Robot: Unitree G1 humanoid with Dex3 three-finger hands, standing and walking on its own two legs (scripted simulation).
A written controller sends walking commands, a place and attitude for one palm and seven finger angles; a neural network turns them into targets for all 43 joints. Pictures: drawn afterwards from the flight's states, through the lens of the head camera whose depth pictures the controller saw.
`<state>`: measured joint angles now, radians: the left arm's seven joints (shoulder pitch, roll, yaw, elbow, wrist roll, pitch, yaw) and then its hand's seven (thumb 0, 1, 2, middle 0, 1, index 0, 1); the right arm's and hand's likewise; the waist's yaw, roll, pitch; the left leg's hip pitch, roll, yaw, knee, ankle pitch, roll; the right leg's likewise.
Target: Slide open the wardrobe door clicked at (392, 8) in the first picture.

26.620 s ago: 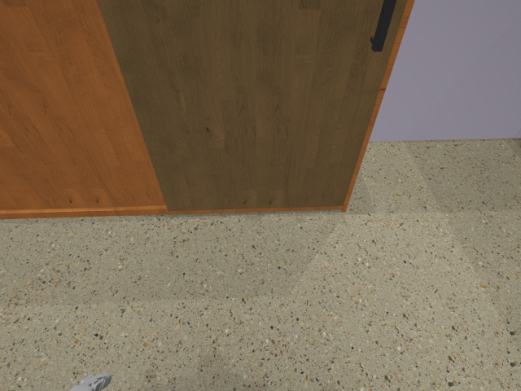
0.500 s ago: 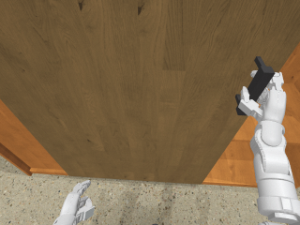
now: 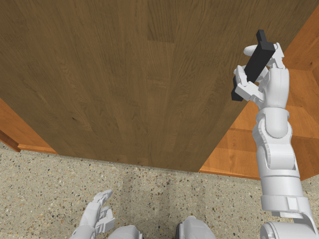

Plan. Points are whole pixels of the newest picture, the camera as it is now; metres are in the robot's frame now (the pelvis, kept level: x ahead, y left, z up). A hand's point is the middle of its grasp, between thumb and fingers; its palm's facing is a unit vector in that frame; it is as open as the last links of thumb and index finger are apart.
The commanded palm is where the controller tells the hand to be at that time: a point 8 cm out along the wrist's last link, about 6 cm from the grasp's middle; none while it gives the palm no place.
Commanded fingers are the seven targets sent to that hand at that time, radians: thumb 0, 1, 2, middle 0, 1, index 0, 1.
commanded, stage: stop walking and hold the door there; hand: right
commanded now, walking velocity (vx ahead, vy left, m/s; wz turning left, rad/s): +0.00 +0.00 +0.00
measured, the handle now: (248, 67) +0.46 -0.17 +0.17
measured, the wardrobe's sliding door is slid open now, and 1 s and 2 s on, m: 0.56 0.56 0.56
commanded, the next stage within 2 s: loosen the grip on the handle in 0.44 s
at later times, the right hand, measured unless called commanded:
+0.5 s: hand (242, 83) +0.41 -0.14 +0.17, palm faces +0.11 +0.99 -0.11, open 6.5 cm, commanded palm +0.38 -0.18 +0.16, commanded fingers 0.00 -0.90 -0.90 0.45 1.40 0.45 1.40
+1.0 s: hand (245, 85) +0.41 -0.15 +0.16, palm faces +0.10 +0.99 -0.10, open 13.6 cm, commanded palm +0.38 -0.20 +0.16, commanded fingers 0.00 0.55 -0.20 0.26 1.17 0.26 1.17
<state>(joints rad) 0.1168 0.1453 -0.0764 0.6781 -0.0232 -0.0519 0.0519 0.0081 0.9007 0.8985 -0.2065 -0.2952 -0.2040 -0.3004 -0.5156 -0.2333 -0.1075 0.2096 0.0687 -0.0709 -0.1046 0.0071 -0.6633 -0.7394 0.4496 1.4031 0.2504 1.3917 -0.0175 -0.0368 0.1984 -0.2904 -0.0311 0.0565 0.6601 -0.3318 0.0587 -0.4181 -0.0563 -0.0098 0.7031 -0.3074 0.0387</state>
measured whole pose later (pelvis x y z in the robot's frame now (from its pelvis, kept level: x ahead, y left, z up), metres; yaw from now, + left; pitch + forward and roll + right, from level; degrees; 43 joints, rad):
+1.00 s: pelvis -0.01 -0.02 +0.01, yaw +1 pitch +1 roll +0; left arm 0.33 0.27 0.01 0.71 -0.04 -0.16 0.03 0.01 0.90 0.90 -0.20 -0.29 -0.20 -0.30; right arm -0.56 -0.24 -0.11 0.63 0.06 -0.23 -0.07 0.00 0.42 -0.26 0.37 1.31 0.28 1.28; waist 0.04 0.01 -0.03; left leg -0.32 -0.01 0.03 0.57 -0.27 0.03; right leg -0.34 -0.05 -0.07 0.55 -0.23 0.01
